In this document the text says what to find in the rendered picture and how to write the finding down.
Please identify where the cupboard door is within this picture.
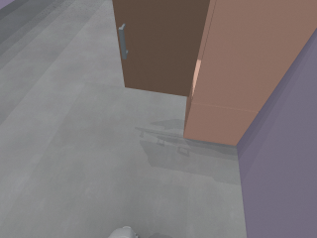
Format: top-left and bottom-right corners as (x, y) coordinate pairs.
(112, 0), (210, 97)

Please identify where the robot left thigh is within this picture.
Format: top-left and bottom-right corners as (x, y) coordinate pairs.
(108, 228), (139, 238)

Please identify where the handle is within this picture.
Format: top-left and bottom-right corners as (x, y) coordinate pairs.
(118, 23), (129, 60)

